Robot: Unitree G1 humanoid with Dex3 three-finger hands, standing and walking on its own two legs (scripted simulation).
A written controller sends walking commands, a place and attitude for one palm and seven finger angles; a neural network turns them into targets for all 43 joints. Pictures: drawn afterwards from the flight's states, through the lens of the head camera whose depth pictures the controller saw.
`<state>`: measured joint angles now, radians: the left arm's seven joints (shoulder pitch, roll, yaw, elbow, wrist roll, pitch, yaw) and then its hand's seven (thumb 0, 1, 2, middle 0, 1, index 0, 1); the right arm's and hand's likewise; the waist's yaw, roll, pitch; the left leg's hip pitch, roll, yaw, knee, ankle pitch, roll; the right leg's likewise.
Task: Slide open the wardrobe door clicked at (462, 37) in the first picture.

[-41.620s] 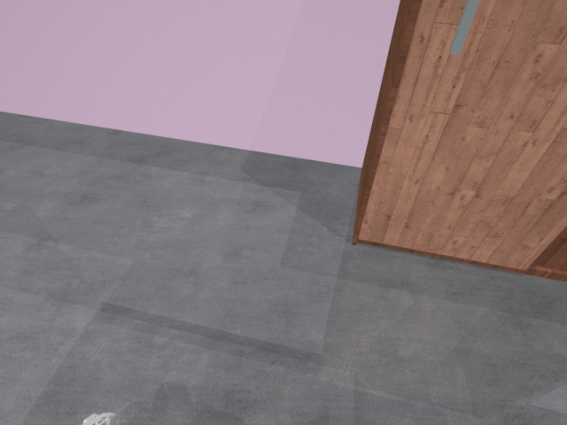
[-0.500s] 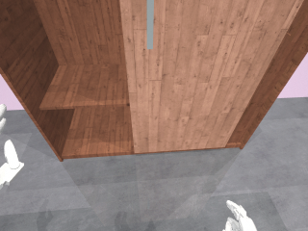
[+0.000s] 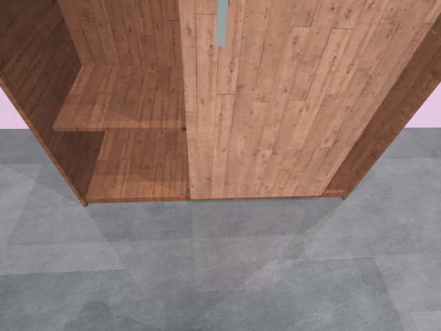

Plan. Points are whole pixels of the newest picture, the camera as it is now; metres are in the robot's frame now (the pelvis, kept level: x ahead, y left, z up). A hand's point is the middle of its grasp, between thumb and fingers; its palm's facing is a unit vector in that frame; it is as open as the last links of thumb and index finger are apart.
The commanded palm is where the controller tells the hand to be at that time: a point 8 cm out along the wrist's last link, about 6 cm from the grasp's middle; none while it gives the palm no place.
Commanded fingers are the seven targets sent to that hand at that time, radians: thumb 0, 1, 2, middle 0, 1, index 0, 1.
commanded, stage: let the arm hang, fingers relaxed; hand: left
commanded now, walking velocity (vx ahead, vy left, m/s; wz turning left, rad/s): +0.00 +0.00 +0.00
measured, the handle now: (221, 3) +0.77 +0.05 +0.22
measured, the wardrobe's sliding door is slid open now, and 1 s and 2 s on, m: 0.53 0.53 0.53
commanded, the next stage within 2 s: look to check the result in 0.60 s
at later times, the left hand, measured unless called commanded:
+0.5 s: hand out of the picture +0.08 +0.20 -0.16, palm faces -0.05 -0.97 -0.22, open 7.3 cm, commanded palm none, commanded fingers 0.00 0.90 0.90 -0.20 -0.30 -0.20 -0.30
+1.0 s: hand out of the picture +0.06 +0.21 -0.17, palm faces -0.03 -0.97 -0.22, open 7.3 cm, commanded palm none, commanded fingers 0.00 0.90 0.90 -0.20 -0.30 -0.20 -0.30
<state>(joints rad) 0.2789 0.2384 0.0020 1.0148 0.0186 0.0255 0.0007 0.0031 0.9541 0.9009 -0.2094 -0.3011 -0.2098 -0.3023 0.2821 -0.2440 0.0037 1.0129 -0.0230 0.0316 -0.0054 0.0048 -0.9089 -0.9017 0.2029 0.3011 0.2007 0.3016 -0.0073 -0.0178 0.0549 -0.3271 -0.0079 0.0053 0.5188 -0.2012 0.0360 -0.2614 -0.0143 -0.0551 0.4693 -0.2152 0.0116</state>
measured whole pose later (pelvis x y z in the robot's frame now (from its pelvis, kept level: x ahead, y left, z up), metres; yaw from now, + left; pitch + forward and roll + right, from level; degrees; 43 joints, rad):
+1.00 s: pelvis +0.04 +0.01 +0.01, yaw -2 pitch +0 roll +0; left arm 0.22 0.20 0.00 1.15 0.01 -0.01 0.02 0.00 0.91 0.90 -0.20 -0.30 -0.20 -0.30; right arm 0.20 -0.19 0.02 1.13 -0.01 -0.01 -0.02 0.00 -0.91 -0.90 0.20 0.30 0.20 0.30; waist -0.01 0.00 0.04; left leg -0.16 -0.04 0.05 0.36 -0.20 0.06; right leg -0.13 -0.05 -0.01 0.36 -0.22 0.04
